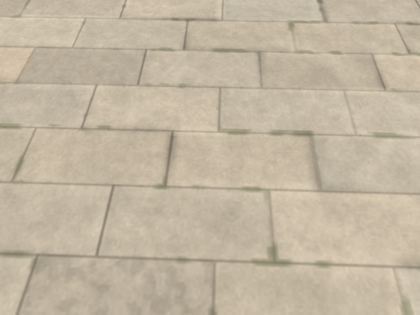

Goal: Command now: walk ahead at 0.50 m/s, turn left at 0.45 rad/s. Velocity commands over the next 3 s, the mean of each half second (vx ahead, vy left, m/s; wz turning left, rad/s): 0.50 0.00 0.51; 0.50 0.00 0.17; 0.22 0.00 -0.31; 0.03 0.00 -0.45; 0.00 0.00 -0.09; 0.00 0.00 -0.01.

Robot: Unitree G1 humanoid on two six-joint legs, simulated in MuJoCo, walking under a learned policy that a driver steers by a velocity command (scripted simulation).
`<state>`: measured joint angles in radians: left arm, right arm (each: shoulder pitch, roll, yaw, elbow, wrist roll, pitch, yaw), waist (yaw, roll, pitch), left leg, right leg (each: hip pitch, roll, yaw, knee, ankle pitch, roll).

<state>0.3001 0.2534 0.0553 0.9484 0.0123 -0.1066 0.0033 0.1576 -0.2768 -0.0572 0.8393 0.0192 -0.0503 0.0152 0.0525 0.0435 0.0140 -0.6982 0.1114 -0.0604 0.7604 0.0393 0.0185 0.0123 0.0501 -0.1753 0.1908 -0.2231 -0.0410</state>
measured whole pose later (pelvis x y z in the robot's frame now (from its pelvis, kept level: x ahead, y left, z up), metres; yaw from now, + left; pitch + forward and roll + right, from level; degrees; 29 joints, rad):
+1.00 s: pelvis +0.57 +0.10 +0.00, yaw +20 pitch +2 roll -1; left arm 0.36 0.26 0.05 0.86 -0.01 -0.09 -0.02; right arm 0.14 -0.27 -0.05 0.70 0.01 -0.07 0.00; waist 0.07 0.04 0.02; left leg -0.66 0.11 -0.05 0.74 -0.05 0.00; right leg -0.08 0.06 -0.02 0.24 -0.20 -0.05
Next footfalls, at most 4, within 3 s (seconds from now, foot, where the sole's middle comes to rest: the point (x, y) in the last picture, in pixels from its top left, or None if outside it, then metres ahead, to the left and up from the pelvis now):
0.18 left None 0.27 0.14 -0.78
0.68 right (227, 284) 0.60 0.01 -0.78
1.16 left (137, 231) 0.78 0.34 -0.78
1.58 right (211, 227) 0.80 0.07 -0.78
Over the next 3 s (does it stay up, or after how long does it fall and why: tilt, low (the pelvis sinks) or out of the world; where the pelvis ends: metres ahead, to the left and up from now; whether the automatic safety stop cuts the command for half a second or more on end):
stays up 0.77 0.21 -0.01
